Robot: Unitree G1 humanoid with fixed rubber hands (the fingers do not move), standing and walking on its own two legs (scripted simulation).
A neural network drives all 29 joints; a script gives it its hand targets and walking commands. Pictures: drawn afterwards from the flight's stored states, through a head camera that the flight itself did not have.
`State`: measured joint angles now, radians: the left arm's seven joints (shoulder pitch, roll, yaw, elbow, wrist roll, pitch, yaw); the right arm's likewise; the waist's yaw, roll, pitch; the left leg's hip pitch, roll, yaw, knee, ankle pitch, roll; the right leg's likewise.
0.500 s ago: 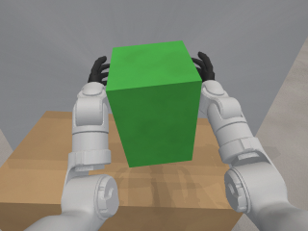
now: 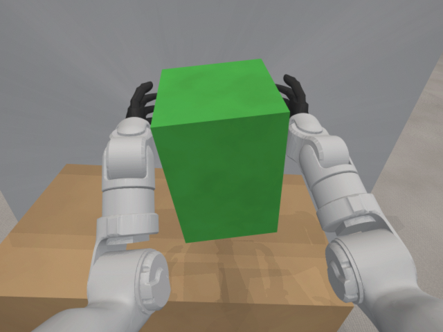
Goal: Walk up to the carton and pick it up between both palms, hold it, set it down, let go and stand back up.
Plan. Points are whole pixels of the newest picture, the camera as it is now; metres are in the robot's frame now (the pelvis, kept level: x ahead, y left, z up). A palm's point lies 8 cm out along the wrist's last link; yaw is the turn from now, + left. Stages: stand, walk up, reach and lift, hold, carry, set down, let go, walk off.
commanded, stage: hold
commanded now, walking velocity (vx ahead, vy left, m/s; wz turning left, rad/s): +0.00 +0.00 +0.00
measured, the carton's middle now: (222, 154) +0.36 +0.00 +0.21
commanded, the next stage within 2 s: none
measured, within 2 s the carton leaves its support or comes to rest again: neither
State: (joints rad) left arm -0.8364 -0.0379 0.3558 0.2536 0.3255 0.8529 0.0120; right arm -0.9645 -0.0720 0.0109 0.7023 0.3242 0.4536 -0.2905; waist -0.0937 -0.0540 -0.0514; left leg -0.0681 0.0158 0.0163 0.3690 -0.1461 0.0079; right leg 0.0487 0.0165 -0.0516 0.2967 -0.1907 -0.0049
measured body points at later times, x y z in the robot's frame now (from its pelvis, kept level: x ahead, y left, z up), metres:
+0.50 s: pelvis +0.00 +0.00 +0.00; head -0.08 +0.03 +0.44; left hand +0.38 +0.14 +0.26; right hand +0.38 -0.13 +0.28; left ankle +0.05 +0.11 -0.75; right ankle -0.01 -0.11 -0.75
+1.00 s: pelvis +0.00 +0.00 +0.00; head -0.08 +0.03 +0.44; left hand +0.38 +0.14 +0.26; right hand +0.38 -0.13 +0.27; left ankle +0.05 +0.11 -0.75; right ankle -0.01 -0.11 -0.75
